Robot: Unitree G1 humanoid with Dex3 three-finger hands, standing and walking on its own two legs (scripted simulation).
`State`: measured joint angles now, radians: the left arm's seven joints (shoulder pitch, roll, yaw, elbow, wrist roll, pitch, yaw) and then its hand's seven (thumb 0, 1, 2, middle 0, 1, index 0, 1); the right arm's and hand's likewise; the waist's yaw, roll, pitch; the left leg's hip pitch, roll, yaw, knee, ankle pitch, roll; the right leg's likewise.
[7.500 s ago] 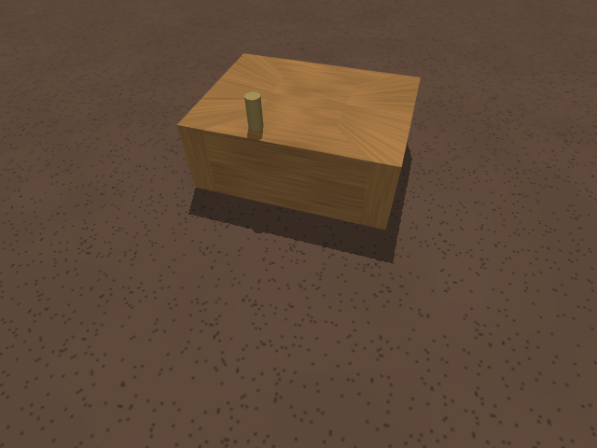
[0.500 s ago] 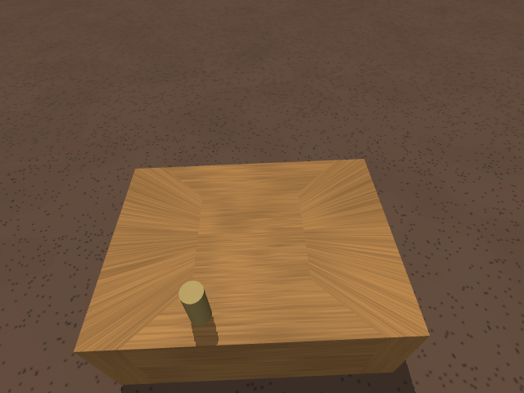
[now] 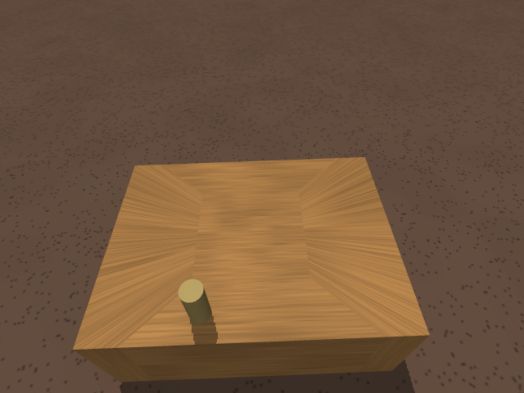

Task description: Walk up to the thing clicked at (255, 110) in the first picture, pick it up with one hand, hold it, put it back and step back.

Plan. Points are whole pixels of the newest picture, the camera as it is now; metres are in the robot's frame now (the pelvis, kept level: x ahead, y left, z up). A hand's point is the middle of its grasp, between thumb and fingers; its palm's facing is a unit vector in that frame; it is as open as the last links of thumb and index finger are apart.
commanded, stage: go down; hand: left
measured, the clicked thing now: (195, 302) +0.42 +0.20 -0.35
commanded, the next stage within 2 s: none
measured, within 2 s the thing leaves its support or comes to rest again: neither
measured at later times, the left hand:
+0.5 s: hand out of the picture +0.16 +0.27 -0.15, palm faces +0.03 -0.93 -0.38, open 14.2 cm
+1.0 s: hand out of the picture +0.16 +0.28 -0.14, palm faces +0.03 -0.95 -0.32, open 17.0 cm
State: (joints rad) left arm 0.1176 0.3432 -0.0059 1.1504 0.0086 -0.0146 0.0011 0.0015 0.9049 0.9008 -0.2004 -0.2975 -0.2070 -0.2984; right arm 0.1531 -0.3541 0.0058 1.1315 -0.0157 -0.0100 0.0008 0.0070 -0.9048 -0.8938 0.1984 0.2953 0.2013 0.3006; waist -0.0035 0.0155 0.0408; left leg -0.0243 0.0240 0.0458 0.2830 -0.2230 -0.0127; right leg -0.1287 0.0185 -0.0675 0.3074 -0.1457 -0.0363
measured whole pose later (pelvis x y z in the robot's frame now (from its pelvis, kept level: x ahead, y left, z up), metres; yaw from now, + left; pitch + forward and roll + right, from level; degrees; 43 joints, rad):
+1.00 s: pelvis +0.02 +0.04 -0.03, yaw +2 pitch +8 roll -2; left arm 0.27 0.31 0.08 0.34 0.03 0.43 -0.02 -0.01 -0.45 0.06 -0.07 -0.05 -0.07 -0.05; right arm 0.24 -0.25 0.01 0.62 0.03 -0.14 -0.08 0.01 -0.83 -0.87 0.20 0.29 0.20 0.30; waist -0.02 0.03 -0.08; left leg -0.41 0.00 0.02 0.72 -0.45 0.04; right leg -0.46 -0.03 -0.09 0.65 -0.32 0.02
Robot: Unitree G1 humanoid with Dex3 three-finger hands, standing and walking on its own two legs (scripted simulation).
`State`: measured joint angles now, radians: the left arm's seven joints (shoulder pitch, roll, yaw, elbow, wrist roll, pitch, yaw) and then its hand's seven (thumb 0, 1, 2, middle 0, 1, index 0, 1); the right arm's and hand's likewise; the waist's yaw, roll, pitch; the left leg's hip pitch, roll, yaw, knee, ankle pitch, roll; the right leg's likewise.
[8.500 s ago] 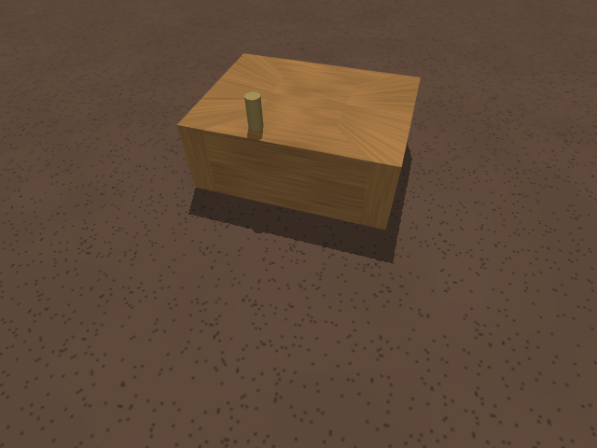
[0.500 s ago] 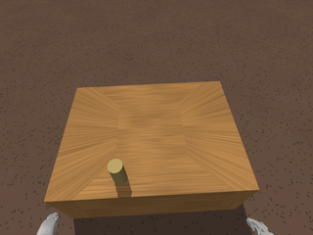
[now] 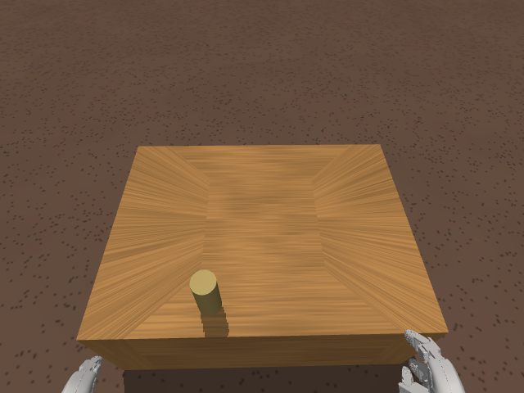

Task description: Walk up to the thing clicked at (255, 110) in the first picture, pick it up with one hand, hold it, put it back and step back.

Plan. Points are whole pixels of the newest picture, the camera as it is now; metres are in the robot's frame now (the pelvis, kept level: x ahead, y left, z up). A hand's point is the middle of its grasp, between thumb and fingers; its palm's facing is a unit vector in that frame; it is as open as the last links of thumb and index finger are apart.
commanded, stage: go down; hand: left
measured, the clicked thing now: (206, 293) +0.41 +0.15 -0.32
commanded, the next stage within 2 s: none
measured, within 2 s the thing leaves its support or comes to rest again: neither
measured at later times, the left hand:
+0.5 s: hand out of the picture +0.13 +0.24 -0.10, palm faces +0.06 -0.94 -0.34, open 17.0 cm
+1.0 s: hand (80, 310) +0.27 +0.30 -0.04, palm faces +0.09 -0.98 -0.17, open 17.5 cm
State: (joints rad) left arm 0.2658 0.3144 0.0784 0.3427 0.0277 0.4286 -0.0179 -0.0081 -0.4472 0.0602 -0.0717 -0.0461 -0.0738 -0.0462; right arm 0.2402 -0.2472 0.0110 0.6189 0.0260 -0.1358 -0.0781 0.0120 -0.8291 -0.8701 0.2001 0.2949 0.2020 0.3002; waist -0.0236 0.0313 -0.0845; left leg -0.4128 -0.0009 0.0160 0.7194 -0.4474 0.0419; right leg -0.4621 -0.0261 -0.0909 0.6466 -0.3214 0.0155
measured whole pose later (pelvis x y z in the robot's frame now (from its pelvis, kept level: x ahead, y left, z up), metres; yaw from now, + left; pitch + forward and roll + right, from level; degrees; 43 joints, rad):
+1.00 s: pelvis -0.04 -0.02 -0.03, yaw +0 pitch +13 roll -2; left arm -0.25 0.61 0.42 0.84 -0.06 0.10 -0.42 -0.01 -0.55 0.03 -0.09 -0.02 -0.08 -0.03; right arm 0.37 -0.30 0.02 0.70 0.02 -0.26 -0.15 0.01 -0.87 -0.88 0.20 0.30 0.20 0.30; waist -0.06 0.02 -0.12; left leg -0.69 0.02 0.00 0.96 -0.50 0.02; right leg -0.74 -0.02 -0.10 0.88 -0.37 -0.02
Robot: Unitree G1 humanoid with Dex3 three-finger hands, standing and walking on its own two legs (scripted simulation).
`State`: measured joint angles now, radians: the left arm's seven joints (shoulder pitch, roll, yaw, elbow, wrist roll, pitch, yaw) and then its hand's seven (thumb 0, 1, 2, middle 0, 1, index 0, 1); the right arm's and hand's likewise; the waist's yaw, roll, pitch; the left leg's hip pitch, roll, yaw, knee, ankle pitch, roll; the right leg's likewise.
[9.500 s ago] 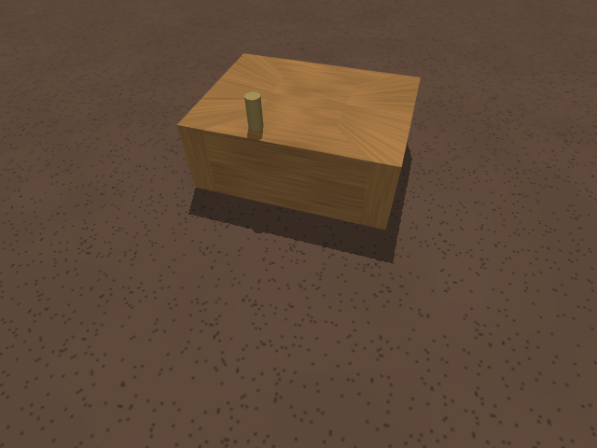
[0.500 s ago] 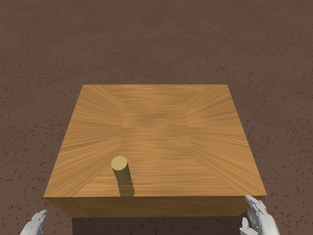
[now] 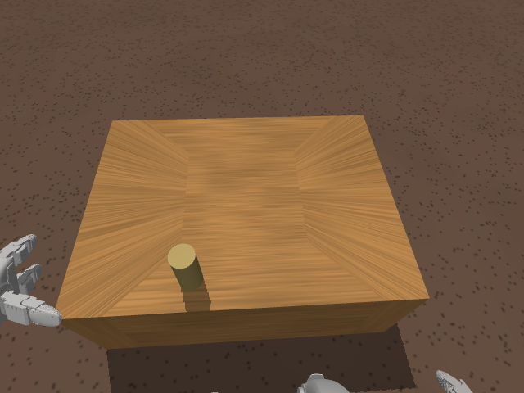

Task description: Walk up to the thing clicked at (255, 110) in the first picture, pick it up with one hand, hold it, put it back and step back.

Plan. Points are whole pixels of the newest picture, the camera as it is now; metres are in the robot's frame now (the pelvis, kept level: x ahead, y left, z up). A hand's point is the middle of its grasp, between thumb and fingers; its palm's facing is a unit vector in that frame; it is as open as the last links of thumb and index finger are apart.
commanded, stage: go down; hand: left
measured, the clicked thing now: (186, 268) +0.44 +0.17 -0.29
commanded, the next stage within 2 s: none
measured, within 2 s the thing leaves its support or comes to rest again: neither
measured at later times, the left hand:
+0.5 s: hand (36, 254) +0.36 +0.35 -0.01, palm faces +0.09 -0.99 -0.10, open 17.5 cm
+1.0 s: hand (36, 239) +0.39 +0.36 -0.01, palm faces +0.10 -0.99 -0.08, open 17.5 cm
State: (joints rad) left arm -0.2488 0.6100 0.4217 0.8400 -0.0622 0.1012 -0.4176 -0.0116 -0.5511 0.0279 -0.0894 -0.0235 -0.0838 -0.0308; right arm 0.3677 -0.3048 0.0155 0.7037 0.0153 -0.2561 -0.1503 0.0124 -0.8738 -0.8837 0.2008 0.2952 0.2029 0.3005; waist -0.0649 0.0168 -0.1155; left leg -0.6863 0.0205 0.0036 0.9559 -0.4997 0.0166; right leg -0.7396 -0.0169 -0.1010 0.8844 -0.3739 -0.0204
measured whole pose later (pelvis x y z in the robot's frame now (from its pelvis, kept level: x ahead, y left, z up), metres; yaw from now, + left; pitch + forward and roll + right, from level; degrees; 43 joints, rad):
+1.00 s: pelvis -0.02 +0.02 -0.02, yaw -2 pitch +20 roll -4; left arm -0.62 0.78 0.56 1.20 -0.07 -0.22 -0.52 -0.02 -0.54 0.05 -0.07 0.00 -0.06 -0.02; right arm 0.37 -0.31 0.08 0.69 -0.03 -0.20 -0.11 0.01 -0.88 -0.89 0.20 0.30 0.20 0.30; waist -0.11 -0.02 -0.09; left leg -0.93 0.02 0.01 1.10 -0.53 0.05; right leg -0.97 -0.02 -0.09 0.97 -0.36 0.01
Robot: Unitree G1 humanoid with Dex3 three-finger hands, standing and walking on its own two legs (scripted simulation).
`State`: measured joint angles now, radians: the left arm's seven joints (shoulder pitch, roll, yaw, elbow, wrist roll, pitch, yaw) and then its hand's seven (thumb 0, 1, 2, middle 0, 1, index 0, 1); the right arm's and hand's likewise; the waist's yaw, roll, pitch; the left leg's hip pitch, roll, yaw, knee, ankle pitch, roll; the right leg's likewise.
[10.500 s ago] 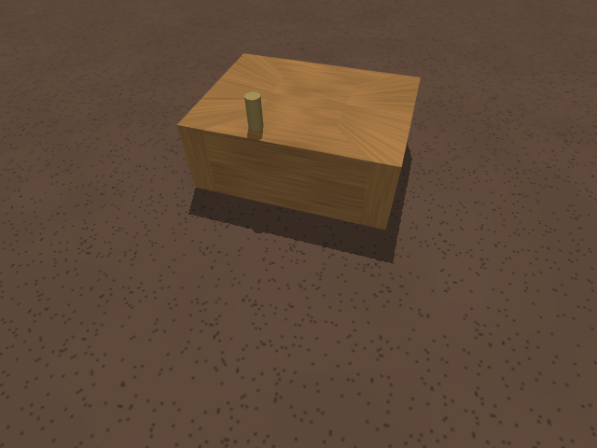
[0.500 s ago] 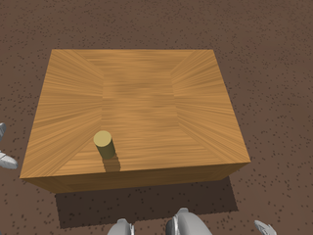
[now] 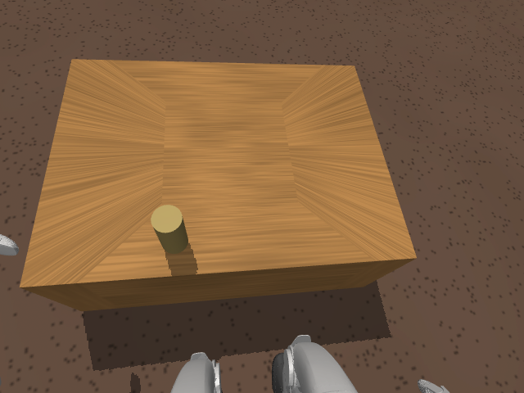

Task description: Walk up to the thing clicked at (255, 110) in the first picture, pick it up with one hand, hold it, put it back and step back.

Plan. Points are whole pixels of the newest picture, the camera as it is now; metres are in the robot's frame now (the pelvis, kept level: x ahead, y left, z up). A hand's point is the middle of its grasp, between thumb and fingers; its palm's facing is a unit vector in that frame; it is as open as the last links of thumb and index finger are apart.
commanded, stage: go down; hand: left
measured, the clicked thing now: (171, 231) +0.46 +0.16 -0.27
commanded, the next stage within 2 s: none
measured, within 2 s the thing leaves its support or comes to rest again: neither
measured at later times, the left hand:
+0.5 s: hand out of the picture +0.41 +0.36 +0.01, palm faces +0.13 -0.99 -0.07, open 17.3 cm
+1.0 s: hand out of the picture +0.43 +0.37 +0.00, palm faces +0.12 -0.99 -0.05, open 17.2 cm
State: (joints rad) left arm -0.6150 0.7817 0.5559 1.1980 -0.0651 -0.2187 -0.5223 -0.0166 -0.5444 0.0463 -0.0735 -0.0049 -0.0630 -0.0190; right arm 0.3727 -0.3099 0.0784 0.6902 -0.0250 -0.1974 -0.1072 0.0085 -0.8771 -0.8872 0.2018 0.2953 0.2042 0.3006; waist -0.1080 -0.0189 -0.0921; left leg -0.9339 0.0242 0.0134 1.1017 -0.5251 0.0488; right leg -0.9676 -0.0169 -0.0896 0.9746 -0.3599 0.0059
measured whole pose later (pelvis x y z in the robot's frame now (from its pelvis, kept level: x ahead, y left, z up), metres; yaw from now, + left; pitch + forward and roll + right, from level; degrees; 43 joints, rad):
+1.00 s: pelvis -0.01 +0.00 -0.03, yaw +0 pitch +26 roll -5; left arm -0.76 0.92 0.62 1.28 -0.08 -0.27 -0.60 -0.02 -0.48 0.10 -0.06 -0.02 -0.04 -0.05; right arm 0.34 -0.32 0.13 0.68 -0.04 -0.18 -0.10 0.01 -0.89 -0.89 0.20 0.30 0.20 0.30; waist -0.16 -0.02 -0.09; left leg -1.12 0.03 -0.02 1.24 -0.56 0.04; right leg -1.14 -0.02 -0.12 1.10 -0.40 0.00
